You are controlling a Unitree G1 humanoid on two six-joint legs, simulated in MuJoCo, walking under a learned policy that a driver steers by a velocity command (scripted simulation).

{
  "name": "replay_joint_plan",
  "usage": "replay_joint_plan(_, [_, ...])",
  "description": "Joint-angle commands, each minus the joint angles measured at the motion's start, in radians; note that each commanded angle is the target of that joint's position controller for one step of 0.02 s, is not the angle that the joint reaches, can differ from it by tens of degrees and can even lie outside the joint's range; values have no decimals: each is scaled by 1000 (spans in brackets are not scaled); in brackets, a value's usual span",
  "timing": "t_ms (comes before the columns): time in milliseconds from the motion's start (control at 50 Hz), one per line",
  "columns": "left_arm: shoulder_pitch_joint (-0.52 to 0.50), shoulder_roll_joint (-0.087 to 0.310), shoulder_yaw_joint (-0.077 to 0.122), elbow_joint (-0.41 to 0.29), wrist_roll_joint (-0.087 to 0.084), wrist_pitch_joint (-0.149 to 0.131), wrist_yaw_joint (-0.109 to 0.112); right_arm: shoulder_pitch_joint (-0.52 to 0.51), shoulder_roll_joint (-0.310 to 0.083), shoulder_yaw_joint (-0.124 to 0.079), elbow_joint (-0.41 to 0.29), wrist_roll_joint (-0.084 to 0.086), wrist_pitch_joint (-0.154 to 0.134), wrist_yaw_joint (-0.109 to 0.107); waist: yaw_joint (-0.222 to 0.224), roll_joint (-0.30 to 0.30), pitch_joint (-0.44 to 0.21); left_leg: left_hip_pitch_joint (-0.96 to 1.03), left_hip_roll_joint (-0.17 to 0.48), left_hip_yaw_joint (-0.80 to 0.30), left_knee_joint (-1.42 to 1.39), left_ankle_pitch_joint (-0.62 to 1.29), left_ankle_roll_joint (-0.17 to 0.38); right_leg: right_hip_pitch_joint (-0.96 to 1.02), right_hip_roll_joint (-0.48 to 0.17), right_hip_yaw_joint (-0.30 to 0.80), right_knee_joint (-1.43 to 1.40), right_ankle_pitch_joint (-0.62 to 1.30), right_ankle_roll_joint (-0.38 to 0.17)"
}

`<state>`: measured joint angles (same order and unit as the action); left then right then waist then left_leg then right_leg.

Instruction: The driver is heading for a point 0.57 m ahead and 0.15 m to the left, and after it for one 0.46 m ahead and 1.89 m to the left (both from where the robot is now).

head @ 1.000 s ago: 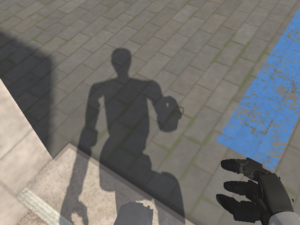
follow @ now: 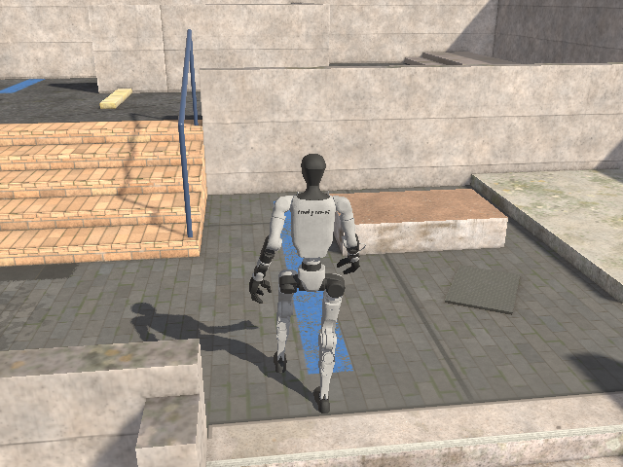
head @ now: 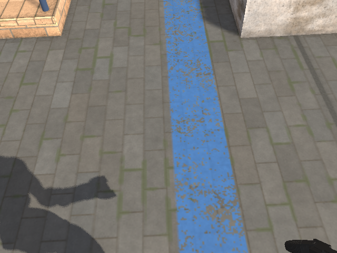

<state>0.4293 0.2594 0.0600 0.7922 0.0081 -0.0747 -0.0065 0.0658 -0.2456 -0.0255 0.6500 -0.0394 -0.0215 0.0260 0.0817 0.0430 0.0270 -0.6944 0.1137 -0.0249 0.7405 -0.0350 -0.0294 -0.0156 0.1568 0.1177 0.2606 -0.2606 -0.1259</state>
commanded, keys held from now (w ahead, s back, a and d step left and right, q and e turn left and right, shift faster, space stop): w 0.52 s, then w+q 0.10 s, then q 0.38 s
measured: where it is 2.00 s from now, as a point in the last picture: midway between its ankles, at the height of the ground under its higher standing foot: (189, 252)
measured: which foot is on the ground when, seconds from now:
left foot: up 0.00-0.12, down 0.14-0.68, up 0.70-1.00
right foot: down 0.00-0.16, up 0.18-0.66, down 0.68-1.00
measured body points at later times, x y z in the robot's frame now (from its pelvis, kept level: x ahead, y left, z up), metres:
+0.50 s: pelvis +0.28 +0.06 +0.01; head +0.30 +0.07 +0.46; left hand +0.47 +0.28 -0.10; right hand +0.25 -0.20 -0.12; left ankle +0.23 +0.14 -0.74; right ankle +0.41 -0.09 -0.69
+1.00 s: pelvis +0.47 +0.02 +0.00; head +0.51 +0.01 +0.45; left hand +0.51 +0.29 -0.12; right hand +0.62 -0.23 -0.12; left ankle +0.53 +0.15 -0.68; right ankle +0.49 -0.07 -0.74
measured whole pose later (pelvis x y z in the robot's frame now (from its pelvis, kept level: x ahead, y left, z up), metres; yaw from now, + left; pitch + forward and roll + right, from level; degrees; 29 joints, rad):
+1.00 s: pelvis +0.47 +0.02 +0.00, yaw +9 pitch +0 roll +0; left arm 0.27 0.22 0.03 0.82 0.02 -0.06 0.03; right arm 0.21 -0.27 -0.07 0.76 -0.03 0.04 0.03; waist 0.00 0.03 0.07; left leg -0.57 0.04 0.03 0.91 -0.22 0.00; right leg -0.20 -0.03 -0.21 0.38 -0.19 -0.05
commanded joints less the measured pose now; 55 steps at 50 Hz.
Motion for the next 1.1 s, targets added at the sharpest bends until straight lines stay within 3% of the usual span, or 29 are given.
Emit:
replay_joint_plan(20, [66,145,30,-24,6,-12,9,-122,-72,-11,-93,10,-19,5,19,-113,19,57,-49,50,-90,72,30,3,-262,151,-23,517,-82])
replay_joint_plan(80, [26,170,32,-23,12,-12,19,-70,-104,-24,-85,12,-29,-4,-27,-127,15,177,-84,51,-183,-25,76,50,-294,149,48,658,-45])
replay_joint_plan(100, [13,181,32,-21,14,-12,21,-5,-121,-33,-63,11,-33,-12,-54,-139,-13,270,-117,63,-200,-75,92,61,-288,140,120,797,-29])
replay_joint_plan(120, [-1,189,33,-15,17,-10,20,119,-137,-44,-25,11,-40,-23,-116,-122,-69,408,-149,82,-245,-88,109,58,-260,111,266,885,-14])
replay_joint_plan(140, [0,173,27,-16,18,-13,19,260,-167,-57,8,1,-51,-37,-179,-100,-152,616,-85,26,-248,-71,139,-46,-221,82,459,779,2])
replay_joint_plan(160, [86,84,6,-49,-9,-13,14,384,-272,-79,9,-29,-58,-47,-179,92,-324,931,189,-318,-230,-130,231,-312,-120,16,813,384,44])
replay_joint_plan(180, [149,97,7,-31,-15,-11,18,397,-266,-85,32,-9,-43,-31,-157,273,-415,994,316,-705,-405,-158,322,-488,8,-27,1046,-237,70])
replay_joint_plan(200, [63,134,14,-34,14,-5,19,306,-196,-69,17,9,-35,-22,-128,110,-249,855,272,-641,-454,-281,312,-578,-57,28,1099,-182,64])
replay_joint_plan(220, [-25,128,9,-49,16,-4,10,233,-133,-53,16,18,-35,-20,-115,4,-128,725,234,-493,-472,-296,297,-588,-99,14,1059,-107,63])
replay_joint_plan(240, [-74,108,3,-60,18,-1,0,216,-102,-42,30,14,-39,-18,-101,-18,-59,630,179,-380,-504,-248,269,-579,-137,-6,992,-77,56])
replay_joint_plan(280, [-62,81,-6,-57,34,22,-15,227,-91,-35,63,19,-52,-18,-67,22,-28,536,116,-262,-546,-147,237,-520,-171,-29,908,-51,63])
replay_joint_plan(320, [-49,68,-9,-47,41,36,-24,266,-100,-36,92,26,-70,-12,-55,33,-27,520,104,-205,-561,-7,248,-518,-176,-53,876,-34,71])
replay_joint_plan(400, [-210,50,-21,-97,41,37,-30,323,-111,-36,135,36,-76,-7,-77,31,31,534,84,-128,-630,-2,253,-632,-235,-94,710,108,99])
replay_joint_plan(500, [-379,23,-37,-138,29,29,-36,394,-122,-36,176,39,-73,-6,-121,27,48,582,60,-48,-614,119,223,-588,-223,-147,442,256,104])
replay_joint_plan(580, [-454,30,-33,-159,23,19,-30,445,-135,-35,209,33,-62,-18,-140,23,62,667,88,-79,-538,248,220,-553,-194,-161,342,205,92])
replay_joint_plan(620, [-430,35,-30,-155,24,9,-26,439,-154,-41,213,22,-54,-24,-123,30,41,699,100,-101,-463,338,215,-486,-168,-164,296,123,75])
replay_joint_plan(640, [-362,43,-26,-129,26,0,-20,426,-158,-42,215,22,-51,-27,-93,29,17,697,81,-95,-375,464,196,-388,-140,-165,251,103,61])
replay_joint_plan(660, [-225,61,-16,-83,38,-17,-8,416,-152,-39,218,31,-48,-27,-32,-2,-59,657,31,-60,-209,519,168,-200,-129,-165,176,176,38])
replay_joint_plan(680, [-68,123,0,-53,63,-31,9,400,-129,-32,189,46,-54,-27,28,-51,-185,494,-16,-36,18,300,137,61,-285,-28,191,287,-2])
replay_joint_plan(700, [-11,232,26,-65,78,-25,22,480,-17,-8,142,81,-54,-33,6,-249,-342,183,-168,69,377,-346,89,349,-617,327,217,604,-124])
replay_joint_plan(720, [-9,203,26,-64,23,-7,21,470,-124,-41,156,54,-38,-47,8,-203,-391,144,-191,-2,516,-551,92,275,-649,413,186,827,-183])
replay_joint_plan(740, [-77,133,6,-68,10,-3,19,428,-124,-49,159,45,-25,-50,-32,-136,-275,119,-140,-40,549,-511,91,180,-594,242,187,875,-163])
replay_joint_plan(760, [-138,73,-9,-69,7,-4,19,390,-95,-43,157,37,-19,-44,-55,-120,-169,103,-104,-28,504,-464,81,71,-539,126,144,852,-124])
replay_joint_plan(780, [-173,40,-19,-68,7,-4,23,371,-85,-46,159,29,-5,-37,-78,-129,-115,123,-79,-25,455,-423,71,-14,-491,54,99,768,-80])
replay_joint_plan(800, [-190,32,-22,-65,2,-4,29,375,-80,-51,157,16,12,-28,-100,-162,-80,158,-72,-15,430,-388,54,-90,-459,-1,67,747,-61])
replay_joint_plan(860, [-204,63,-12,-60,7,-12,33,380,-58,-56,148,13,45,-14,-138,-151,-95,202,-96,9,428,-312,28,-168,-451,-102,32,781,-75])
replay_joint_plan(900, [-215,71,-8,-55,11,-9,37,328,-51,-56,122,12,56,-10,-141,-156,-74,175,-79,18,359,-255,21,-189,-449,-155,13,706,-78])
replay_joint_plan(980, [-211,86,-2,-43,12,6,37,219,-36,-41,71,9,66,9,-116,-177,-60,249,-64,60,128,-143,33,-217,-429,-253,30,578,-56])
replay_joint_plan(1100, [-172,148,29,-29,12,46,28,150,-73,-52,7,9,61,12,-79,-167,-57,329,-92,105,-90,-266,77,-154,-492,-243,169,394,-22])
Velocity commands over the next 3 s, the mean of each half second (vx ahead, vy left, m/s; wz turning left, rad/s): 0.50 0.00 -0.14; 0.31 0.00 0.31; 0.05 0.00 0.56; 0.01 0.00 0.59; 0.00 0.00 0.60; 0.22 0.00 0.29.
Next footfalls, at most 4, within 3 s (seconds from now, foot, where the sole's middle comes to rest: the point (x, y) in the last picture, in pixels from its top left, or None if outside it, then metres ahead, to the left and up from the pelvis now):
0.14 left None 0.27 0.14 -0.78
0.68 right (213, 237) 0.53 -0.07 -0.78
1.14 left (156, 227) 0.56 0.15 -0.78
1.62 right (203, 223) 0.59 -0.04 -0.78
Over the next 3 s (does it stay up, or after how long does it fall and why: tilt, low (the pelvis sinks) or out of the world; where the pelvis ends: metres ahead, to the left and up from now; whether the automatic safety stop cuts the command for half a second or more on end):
stays up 0.50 0.10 0.01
